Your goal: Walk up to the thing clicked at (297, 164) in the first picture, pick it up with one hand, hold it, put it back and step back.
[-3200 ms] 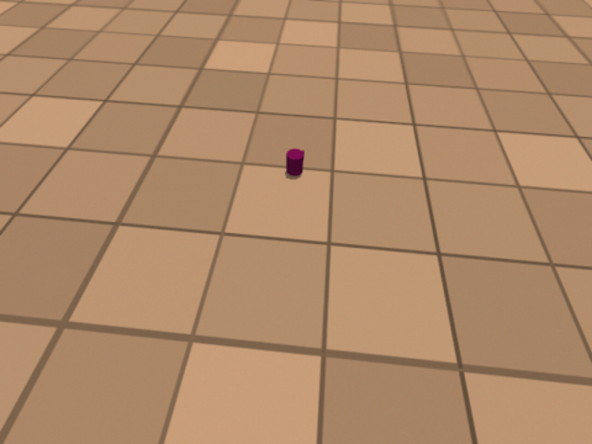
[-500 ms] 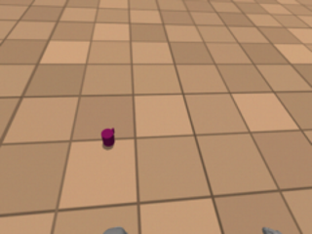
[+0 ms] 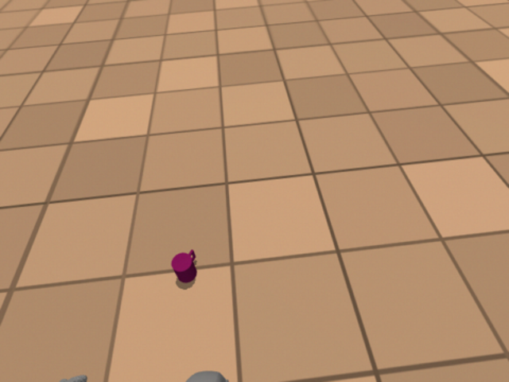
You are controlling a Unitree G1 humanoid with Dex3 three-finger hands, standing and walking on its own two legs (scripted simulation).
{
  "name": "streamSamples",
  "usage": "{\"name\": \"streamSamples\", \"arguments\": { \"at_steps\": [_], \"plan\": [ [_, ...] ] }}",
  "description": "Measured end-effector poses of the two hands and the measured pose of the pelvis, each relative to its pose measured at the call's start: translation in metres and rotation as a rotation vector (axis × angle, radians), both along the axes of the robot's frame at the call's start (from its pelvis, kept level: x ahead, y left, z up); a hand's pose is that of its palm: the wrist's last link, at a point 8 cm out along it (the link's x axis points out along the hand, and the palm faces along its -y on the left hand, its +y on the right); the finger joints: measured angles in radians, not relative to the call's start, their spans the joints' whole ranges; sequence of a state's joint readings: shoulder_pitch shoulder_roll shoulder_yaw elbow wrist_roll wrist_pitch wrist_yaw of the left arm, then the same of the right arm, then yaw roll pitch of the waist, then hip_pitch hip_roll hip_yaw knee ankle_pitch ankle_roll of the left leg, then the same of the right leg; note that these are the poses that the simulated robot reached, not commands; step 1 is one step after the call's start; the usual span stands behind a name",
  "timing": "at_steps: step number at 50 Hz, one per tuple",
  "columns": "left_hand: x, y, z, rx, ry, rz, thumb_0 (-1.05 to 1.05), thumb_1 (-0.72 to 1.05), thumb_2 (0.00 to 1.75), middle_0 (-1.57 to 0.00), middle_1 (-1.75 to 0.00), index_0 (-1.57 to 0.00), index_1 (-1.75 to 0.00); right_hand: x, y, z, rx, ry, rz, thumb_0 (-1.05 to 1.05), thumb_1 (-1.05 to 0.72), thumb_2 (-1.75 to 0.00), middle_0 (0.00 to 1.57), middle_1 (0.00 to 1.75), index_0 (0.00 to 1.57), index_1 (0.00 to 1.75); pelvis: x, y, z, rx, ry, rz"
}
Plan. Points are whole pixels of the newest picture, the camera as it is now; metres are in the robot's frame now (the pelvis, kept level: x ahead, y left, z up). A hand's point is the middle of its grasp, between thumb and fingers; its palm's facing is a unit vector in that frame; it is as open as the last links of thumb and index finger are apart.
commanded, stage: walk up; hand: left
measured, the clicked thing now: (186, 264) +0.65 +0.34 -0.71
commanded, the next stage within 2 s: stand in 1.74 s
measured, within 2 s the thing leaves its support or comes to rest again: neither
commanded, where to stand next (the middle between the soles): +0.22 +0.03 m, yaw +1 degrees
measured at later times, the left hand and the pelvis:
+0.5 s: hand (96, 366) +0.18 +0.31 -0.16, palm faces -0.06 -0.93 -0.38, open 7.4 cm; pelvis +0.12 +0.03 -0.01, yaw +0 degrees
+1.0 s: hand (129, 304) +0.28 +0.27 -0.14, palm faces -0.02 -0.94 -0.33, open 7.4 cm; pelvis +0.15 +0.02 +0.01, yaw +0 degrees
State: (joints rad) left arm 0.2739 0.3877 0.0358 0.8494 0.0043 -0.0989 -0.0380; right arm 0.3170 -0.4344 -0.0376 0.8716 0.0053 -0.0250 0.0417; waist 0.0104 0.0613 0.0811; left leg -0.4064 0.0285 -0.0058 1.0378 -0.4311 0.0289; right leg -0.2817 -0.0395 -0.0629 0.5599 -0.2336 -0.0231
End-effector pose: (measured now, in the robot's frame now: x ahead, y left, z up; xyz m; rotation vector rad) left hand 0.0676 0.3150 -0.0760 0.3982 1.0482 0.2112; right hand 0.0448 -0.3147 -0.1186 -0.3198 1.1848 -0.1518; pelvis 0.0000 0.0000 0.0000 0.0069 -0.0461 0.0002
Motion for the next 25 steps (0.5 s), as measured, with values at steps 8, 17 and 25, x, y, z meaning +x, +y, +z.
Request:
{"name": "streamSamples", "arguments": {
  "at_steps": [8,17,25],
  "plan": [
    [0.015,0.020,-0.009,-0.010,0.068,0.031,0.00,0.90,0.89,-0.20,-0.30,-0.21,-0.30,0.082,0.013,0.016,-0.015,-0.054,0.056,0.01,-0.90,-0.90,0.21,0.30,0.20,0.30,0.049,0.013,0.001,-0.019,0.007,0.010],
    [0.063,0.047,-0.048,-0.037,0.157,0.049,0.01,0.90,0.89,-0.20,-0.30,-0.21,-0.30,0.138,0.038,0.023,-0.084,-0.102,0.035,0.00,-0.90,-0.90,0.21,0.30,0.21,0.30,0.099,0.039,-0.012,-0.016,0.003,0.009],
    [0.103,0.035,-0.047,-0.038,0.167,0.031,0.00,0.90,0.89,-0.20,-0.30,-0.21,-0.30,0.152,0.034,0.017,-0.083,-0.054,0.015,0.00,-0.90,-0.90,0.21,0.30,0.21,0.30,0.124,0.032,-0.010,-0.007,0.014,0.000]
  ]
}}
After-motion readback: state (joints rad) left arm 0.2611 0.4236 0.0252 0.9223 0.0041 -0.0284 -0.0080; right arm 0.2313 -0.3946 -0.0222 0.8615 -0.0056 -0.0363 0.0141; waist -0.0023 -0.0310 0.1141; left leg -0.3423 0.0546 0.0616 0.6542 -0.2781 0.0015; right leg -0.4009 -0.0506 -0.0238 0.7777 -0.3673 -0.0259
